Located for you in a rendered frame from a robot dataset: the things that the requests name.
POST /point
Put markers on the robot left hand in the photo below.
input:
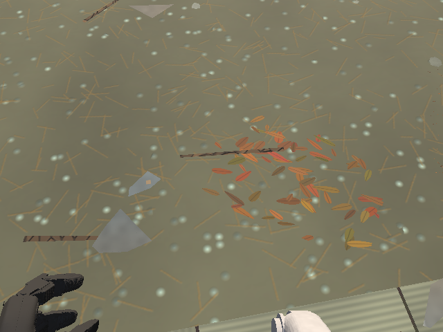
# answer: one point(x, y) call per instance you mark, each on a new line
point(20, 313)

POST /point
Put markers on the robot right thigh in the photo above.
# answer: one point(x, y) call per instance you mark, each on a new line
point(298, 321)

